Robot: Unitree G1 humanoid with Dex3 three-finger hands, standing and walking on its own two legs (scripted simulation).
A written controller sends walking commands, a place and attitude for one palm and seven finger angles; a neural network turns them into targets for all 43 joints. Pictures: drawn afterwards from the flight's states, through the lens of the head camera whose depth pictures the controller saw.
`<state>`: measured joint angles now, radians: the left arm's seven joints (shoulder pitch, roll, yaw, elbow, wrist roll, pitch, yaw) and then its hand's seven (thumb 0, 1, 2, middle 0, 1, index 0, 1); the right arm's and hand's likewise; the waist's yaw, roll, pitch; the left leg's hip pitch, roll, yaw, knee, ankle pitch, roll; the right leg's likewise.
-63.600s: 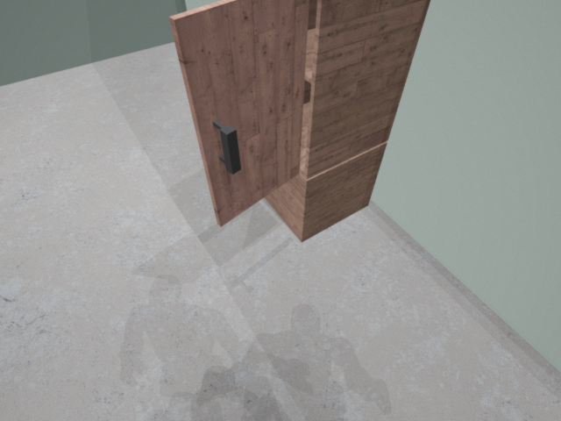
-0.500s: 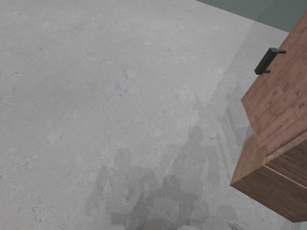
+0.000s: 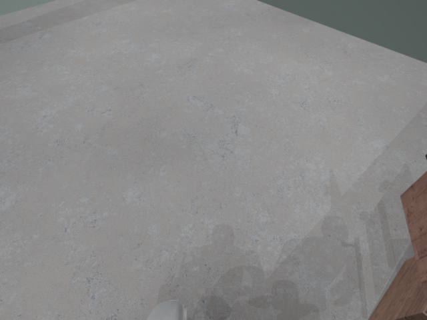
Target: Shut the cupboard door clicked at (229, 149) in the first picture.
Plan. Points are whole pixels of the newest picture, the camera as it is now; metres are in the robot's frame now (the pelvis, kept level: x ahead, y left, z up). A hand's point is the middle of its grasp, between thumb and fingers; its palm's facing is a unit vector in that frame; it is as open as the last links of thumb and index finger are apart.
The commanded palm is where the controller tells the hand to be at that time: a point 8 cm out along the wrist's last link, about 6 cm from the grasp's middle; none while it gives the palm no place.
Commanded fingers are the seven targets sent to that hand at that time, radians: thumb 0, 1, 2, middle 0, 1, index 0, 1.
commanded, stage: walk to a spot facing it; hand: left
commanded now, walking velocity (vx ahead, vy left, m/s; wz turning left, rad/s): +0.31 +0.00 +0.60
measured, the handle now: out of the picture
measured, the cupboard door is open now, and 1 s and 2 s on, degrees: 34 34 34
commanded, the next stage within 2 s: turn to face it in 1.18 s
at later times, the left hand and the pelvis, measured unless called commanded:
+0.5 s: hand (91, 286) +0.22 +0.29 -0.16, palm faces +0.26 -0.94 -0.20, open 7.4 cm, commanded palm none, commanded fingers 0.00 0.90 0.90 -0.20 -0.30 -0.20 -0.30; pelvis +0.17 +0.07 +0.00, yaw +14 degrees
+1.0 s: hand (127, 227) +0.36 +0.25 -0.16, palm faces +0.44 -0.87 -0.23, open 7.2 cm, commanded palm none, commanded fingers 0.00 0.90 0.90 -0.20 -0.30 -0.20 -0.30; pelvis +0.41 +0.06 +0.00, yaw +25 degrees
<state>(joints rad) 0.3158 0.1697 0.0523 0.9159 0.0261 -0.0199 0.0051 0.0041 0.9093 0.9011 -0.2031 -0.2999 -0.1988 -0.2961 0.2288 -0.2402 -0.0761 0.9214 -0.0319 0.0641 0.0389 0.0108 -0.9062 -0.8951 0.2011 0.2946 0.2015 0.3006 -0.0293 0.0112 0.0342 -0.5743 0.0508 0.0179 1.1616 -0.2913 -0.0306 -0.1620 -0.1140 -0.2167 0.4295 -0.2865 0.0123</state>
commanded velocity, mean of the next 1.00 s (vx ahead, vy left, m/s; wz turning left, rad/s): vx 0.35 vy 0.00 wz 0.40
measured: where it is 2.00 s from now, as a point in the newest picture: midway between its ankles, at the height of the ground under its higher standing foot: (178, 233)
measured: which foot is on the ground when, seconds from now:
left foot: up 0.00-0.18, down 0.20-0.74, up 0.76-1.00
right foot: down 0.00-0.22, up 0.24-0.70, down 0.72-1.00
